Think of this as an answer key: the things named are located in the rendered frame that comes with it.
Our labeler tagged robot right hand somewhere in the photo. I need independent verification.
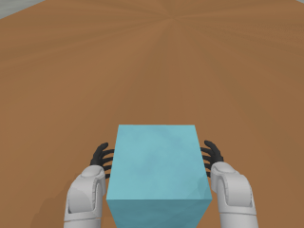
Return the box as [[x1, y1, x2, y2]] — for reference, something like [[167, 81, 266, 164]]
[[200, 140, 224, 178]]

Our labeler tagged robot left hand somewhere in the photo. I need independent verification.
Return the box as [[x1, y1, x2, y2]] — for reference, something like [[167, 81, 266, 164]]
[[89, 142, 115, 179]]

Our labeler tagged robot left forearm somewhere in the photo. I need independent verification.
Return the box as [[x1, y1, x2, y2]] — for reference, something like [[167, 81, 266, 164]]
[[64, 164, 106, 228]]

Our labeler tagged carton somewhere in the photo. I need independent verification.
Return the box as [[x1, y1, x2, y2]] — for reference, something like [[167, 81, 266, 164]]
[[106, 124, 213, 228]]

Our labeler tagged robot right forearm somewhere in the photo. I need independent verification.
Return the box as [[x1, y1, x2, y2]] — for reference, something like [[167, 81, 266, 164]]
[[210, 161, 258, 228]]

